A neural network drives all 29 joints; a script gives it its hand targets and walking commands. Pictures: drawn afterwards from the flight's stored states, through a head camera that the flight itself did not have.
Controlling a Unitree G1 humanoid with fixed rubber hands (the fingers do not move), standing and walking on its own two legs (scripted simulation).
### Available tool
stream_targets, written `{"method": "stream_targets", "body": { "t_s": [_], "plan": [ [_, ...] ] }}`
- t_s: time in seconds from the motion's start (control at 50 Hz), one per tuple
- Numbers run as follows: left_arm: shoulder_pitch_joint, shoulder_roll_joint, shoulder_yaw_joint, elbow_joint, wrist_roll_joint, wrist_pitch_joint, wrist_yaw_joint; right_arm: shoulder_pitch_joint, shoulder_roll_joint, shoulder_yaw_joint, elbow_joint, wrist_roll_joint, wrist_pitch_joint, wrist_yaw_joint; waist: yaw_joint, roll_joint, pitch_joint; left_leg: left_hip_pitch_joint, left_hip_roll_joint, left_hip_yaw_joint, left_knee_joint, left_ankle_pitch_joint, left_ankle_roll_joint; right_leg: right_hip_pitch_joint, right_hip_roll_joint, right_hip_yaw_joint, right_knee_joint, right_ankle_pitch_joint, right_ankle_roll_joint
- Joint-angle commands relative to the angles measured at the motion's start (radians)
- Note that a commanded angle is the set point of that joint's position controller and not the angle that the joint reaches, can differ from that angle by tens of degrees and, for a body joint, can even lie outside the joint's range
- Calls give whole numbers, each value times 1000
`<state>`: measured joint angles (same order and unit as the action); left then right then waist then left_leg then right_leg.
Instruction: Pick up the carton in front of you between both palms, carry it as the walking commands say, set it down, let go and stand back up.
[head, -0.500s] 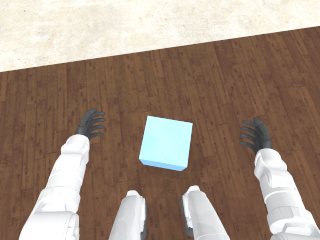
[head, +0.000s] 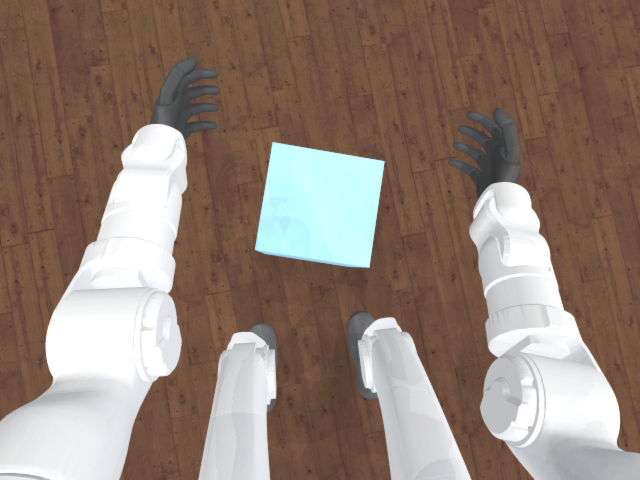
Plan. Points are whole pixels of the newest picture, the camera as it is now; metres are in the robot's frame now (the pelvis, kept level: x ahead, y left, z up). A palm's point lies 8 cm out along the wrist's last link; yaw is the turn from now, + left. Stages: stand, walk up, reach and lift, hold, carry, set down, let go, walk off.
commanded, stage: reach and lift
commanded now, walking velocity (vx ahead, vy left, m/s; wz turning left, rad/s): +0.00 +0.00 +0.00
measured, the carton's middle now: (316, 213) +0.45 -0.04 -0.49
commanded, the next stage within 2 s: none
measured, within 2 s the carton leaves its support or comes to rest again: leaves its support in 1.50 s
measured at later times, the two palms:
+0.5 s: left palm (216, 187) +0.50 +0.15 -0.36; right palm (429, 216) +0.42 -0.23 -0.35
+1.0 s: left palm (230, 193) +0.50 +0.14 -0.43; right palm (412, 215) +0.43 -0.22 -0.42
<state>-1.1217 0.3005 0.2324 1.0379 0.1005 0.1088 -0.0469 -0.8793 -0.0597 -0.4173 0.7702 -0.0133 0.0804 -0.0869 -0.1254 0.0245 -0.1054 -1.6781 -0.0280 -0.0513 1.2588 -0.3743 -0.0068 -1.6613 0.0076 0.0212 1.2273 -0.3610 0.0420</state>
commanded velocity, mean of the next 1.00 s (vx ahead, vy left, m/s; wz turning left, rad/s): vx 0.00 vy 0.00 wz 0.00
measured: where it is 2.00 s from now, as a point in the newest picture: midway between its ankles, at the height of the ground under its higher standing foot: (316, 376)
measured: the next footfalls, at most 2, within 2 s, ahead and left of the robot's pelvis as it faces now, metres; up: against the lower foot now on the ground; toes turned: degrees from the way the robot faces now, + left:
none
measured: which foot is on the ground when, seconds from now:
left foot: down 0.00-1.00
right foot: down 0.00-1.00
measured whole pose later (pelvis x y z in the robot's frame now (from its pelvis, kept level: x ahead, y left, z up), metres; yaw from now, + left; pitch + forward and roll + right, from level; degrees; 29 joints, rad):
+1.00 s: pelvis -0.04 +0.00 -0.25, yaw -3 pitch +39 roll -3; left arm -1.34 0.41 -0.07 1.14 -0.19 0.00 0.07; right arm -1.20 -0.22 -0.13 1.06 0.31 -0.04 -0.16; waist -0.09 -0.04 0.25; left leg -2.30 -0.02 -0.05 2.19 -0.57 -0.01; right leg -2.30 0.06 0.02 2.13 -0.52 0.07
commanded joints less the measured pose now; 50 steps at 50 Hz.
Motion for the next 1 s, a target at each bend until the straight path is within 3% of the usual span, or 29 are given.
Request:
{"method": "stream_targets", "body": {
  "t_s": [0.0, 0.1, 0.22, 0.34, 0.44, 0.52, 0.6, 0.68, 0.78, 0.88, 0.98],
  "plan": [
    [-149, 47, 1, -74, 4, -39, 23, -95, -87, -16, -40, 1, -49, 13, -9, 98, -808, 476, -38, 19, 25, 311, -12, 206, 58, -97, 21, 293, 46],
    [-133, 45, -45, -113, -38, -69, 59, -75, -127, 5, -12, 45, -85, 15, -1, 110, -885, 374, -34, 7, 197, 390, -15, 64, 61, -92, 183, 341, 50],
    [-191, 97, -141, -227, -135, -74, 91, -123, -205, 88, -67, 146, -101, -8, 2, 149, -1072, 395, -27, 15, 389, 433, -22, 0, 60, -108, 368, 373, 49],
    [-291, 162, -178, -257, -198, -47, 104, -225, -244, 144, -103, 212, -70, -40, 4, 146, -1097, 315, -20, 41, 496, 229, -26, -15, 47, -130, 491, 219, 46],
    [-385, 176, -193, -125, -225, -37, 105, -339, -244, 149, -8, 215, -55, -58, -3, 106, -890, 104, 0, 44, 542, -28, -17, -74, 17, -117, 552, 35, 43],
    [-458, 198, -213, -14, -246, -53, 107, -432, -260, 156, 86, 210, -66, -63, -6, 73, -777, -6, 13, 36, 597, -103, -10, -91, 3, -101, 611, -17, 41],
    [-510, 223, -242, 65, -276, -80, 110, -500, -274, 179, 170, 224, -88, -65, -3, 59, -727, -60, 23, 30, 654, -88, -10, -93, -1, -86, 669, 3, 40],
    [-549, 246, -272, 51, -308, -108, 118, -539, -294, 213, 188, 261, -115, -74, 3, 65, -802, -20, 29, 34, 711, -10, -10, -48, 0, -83, 722, 82, 39],
    [-539, 230, -286, -1, -295, -132, 121, -511, -200, 302, 215, 361, -128, -64, 57, 101, -802, 13, 26, 47, 750, 81, -1, -72, 29, -72, 755, 157, 38],
    [-484, 206, -284, -53, -287, -130, 126, -443, -210, 287, 185, 356, -136, -78, 54, 131, -871, 107, 16, 45, 763, 158, -5, -79, 44, -88, 765, 198, 39],
    [-447, 161, -293, 46, -297, -122, 120, -421, -206, 259, 231, 304, -135, -78, 19, 87, -699, -19, 14, 19, 732, 56, -4, -160, 32, -88, 754, 113, 42]
  ]
}}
